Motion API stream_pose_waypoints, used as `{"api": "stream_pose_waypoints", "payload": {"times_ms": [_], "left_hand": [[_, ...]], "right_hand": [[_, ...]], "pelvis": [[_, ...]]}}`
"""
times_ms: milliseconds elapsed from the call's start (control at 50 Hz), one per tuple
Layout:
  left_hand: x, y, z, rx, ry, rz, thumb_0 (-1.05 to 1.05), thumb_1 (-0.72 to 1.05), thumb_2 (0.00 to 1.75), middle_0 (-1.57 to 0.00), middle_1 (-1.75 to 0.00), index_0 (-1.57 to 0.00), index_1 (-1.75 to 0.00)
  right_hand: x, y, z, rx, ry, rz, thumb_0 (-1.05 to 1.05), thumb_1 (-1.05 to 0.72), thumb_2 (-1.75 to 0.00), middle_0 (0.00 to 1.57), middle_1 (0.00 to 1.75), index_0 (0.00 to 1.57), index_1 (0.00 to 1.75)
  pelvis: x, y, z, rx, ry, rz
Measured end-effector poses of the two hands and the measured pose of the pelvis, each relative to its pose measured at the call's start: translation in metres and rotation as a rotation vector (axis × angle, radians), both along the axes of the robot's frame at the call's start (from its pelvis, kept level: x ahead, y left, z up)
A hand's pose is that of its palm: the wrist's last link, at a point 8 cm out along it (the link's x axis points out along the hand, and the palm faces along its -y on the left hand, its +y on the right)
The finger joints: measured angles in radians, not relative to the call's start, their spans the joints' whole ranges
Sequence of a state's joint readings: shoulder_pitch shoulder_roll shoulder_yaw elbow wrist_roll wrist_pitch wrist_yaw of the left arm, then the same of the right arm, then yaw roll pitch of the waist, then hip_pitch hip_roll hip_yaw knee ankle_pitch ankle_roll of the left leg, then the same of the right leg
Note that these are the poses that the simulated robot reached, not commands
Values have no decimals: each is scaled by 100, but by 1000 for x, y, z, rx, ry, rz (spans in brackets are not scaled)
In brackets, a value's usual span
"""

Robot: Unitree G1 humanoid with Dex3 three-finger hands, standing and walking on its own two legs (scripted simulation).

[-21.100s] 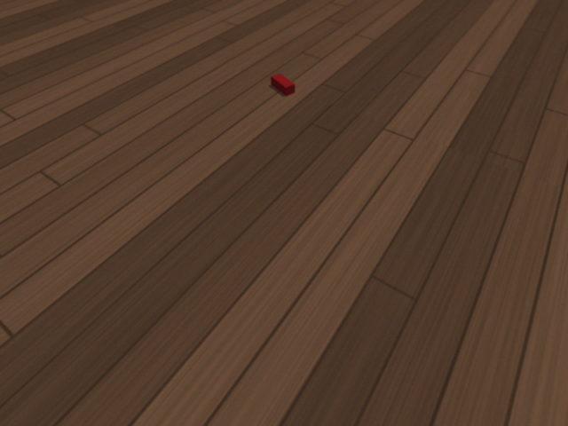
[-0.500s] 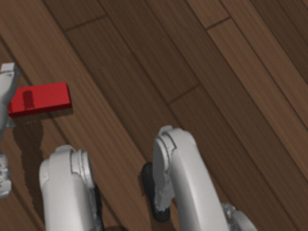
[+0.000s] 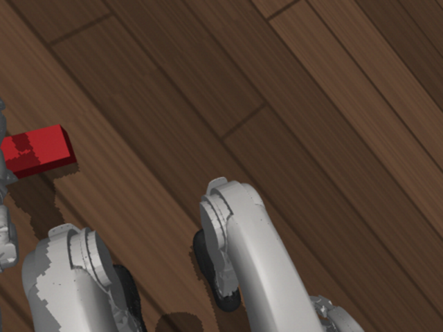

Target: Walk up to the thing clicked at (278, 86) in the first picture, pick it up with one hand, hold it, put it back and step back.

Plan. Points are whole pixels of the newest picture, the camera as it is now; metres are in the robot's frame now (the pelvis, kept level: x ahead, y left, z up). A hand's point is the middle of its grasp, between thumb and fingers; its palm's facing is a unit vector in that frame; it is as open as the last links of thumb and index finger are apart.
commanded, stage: approach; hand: left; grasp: from above
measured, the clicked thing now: (22, 156) +0.49 +0.27 -0.29
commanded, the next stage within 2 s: rest palm in 0.08 s
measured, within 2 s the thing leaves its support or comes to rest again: neither
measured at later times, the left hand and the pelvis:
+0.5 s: hand (6, 155) +0.47 +0.27 -0.21, palm faces -0.47 -0.09 -0.88, open 14.4 cm; pelvis +0.00 +0.00 +0.00, yaw +0 degrees
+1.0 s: hand (14, 156) +0.48 +0.27 -0.25, palm faces -0.46 -0.12 -0.88, open 14.1 cm; pelvis +0.01 +0.01 -0.02, yaw -4 degrees
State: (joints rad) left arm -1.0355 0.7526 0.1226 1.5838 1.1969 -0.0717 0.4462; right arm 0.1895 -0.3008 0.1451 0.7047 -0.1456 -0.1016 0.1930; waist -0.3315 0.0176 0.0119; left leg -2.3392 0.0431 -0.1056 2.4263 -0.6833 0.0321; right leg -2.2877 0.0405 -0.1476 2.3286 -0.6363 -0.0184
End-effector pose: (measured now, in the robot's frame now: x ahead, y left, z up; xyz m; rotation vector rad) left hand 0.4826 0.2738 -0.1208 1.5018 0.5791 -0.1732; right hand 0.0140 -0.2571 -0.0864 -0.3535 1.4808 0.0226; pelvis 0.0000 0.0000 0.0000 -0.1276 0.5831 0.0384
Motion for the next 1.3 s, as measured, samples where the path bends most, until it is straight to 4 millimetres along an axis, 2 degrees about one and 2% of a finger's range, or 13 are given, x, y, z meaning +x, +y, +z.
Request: {"api": "stream_pose_waypoints", "payload": {"times_ms": [80, 140, 220, 300, 360, 420, 500, 620, 700, 780, 880, 1020, 1300], "left_hand": [[-18, 26, -14, -28, 57, 45, 1, -57, 104, -7, -103, -7, -104], [-21, 33, -18, -48, 44, -21, 0, -57, 103, -8, -104, -7, -104], [-18, 27, -9, -56, -36, -147, 0, -56, 102, -8, -104, -8, -104], [-12, 17, -1, -55, -54, -170, 0, -57, 103, -8, -101, -7, -102], [-8, 10, -4, -43, -28, -158, 0, -58, 104, -7, -99, -6, -100], [-6, 3, -13, -42, 2, -150, 0, -58, 105, -7, -97, -6, -99], [-5, -3, -28, -71, 3, -118, 0, -56, 104, -7, -97, -6, -99], [-6, 1, -53, -66, 0, -94, 0, -54, 102, -7, -99, -7, -100], [-1, 4, -62, -50, -13, -100, 0, -54, 101, -7, -99, -7, -100], [5, 5, -65, -52, -31, -83, 0, -53, 101, -8, -99, -7, -100], [8, 4, -69, -61, -24, -72, 0, -53, 102, -8, -98, -7, -99], [2, 2, -74, -83, -5, -77, 0, -52, 103, -8, -99, -7, -100], [1, 5, -81, -77, -36, -101, 0, -48, 106, -10, -103, -10, -103]], "right_hand": [[2, -3, -3, -17, 8, 27, 0, -90, -89, 20, 30, 20, 30], [6, -6, -3, -43, 35, 52, 0, -91, -89, 20, 30, 20, 30], [18, -10, 2, -81, 42, 68, 0, -91, -89, 20, 30, 20, 30], [40, -11, 9, -100, -4, 88, 1, -91, -89, 20, 30, 20, 30], [53, -10, 14, -106, -64, 101, 0, -90, -90, 20, 30, 20, 30], [58, -9, 17, -101, -99, 117, 0, -90, -89, 20, 30, 20, 30], [48, -8, 15, -89, -86, 130, 0, -90, -89, 20, 30, 20, 30], [15, -5, 11, -71, 3, 122, 0, -90, -89, 20, 30, 20, 30], [-3, -1, 9, -49, 65, 118, 0, -90, -90, 20, 30, 20, 30], [-12, 5, 9, -32, 91, 112, 0, -90, -90, 20, 30, 20, 30], [-13, 11, 11, -17, 88, 109, 0, -90, -90, 20, 30, 20, 30], [-5, 17, 14, 0, 57, 139, 0, -90, -90, 20, 30, 20, 30], [4, 16, 23, -19, 27, 211, 0, -90, -90, 20, 30, 19, 30]], "pelvis": [[-3, 0, -5, -1, -22, 9], [-3, 0, -8, -7, -26, 14], [1, 3, -6, -14, -13, 21], [6, 5, -1, -20, 6, 26], [6, 6, 2, -27, 10, 22], [4, 6, 1, -29, 4, 19], [2, 4, -3, -26, -10, 13], [1, 1, -14, -24, -27, 1], [2, 1, -17, -29, -33, -7], [4, 3, -20, -42, -38, -14], [6, 5, -20, -58, -43, -21], [6, 6, -19, -69, -54, -22], [2, 10, -22, -92, -82, -30]]}}
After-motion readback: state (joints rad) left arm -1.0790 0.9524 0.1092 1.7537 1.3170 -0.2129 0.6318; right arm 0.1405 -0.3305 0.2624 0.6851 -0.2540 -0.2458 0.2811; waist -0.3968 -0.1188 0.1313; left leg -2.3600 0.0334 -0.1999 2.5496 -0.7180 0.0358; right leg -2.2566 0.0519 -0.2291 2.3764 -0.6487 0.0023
